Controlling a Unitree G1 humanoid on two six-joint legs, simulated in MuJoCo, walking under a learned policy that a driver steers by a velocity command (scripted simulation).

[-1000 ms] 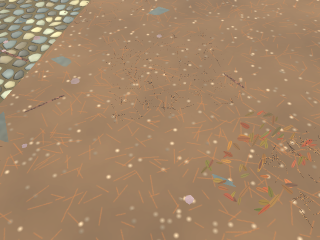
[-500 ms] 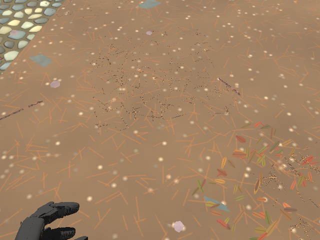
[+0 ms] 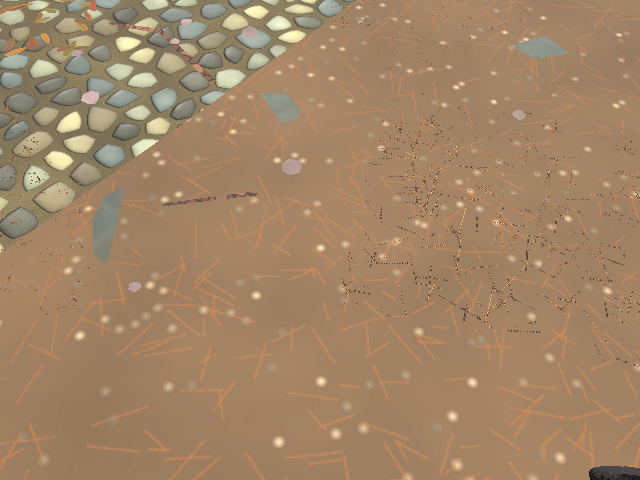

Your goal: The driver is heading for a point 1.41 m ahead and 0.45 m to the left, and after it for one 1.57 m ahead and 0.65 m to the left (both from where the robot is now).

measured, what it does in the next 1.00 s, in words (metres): walks ahead, turning left: right foot, then left foot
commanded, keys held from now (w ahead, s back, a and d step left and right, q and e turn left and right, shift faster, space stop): q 0.52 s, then w+q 0.18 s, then w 0.26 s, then w+e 0.04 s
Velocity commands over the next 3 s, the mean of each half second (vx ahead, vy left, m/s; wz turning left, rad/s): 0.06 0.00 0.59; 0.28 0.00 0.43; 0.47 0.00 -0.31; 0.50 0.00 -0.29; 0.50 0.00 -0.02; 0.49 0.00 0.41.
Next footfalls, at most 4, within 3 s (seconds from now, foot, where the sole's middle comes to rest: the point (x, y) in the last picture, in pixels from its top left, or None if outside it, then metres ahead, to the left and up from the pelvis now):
0.44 right None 0.18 -0.14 -0.75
0.88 left None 0.12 0.14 -0.75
1.36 right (275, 412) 0.54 0.11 -0.75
1.84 left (160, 318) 0.74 0.39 -0.75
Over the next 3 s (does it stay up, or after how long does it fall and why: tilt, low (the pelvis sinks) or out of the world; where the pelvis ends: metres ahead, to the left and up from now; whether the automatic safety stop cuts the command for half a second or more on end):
stays up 1.22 0.37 0.01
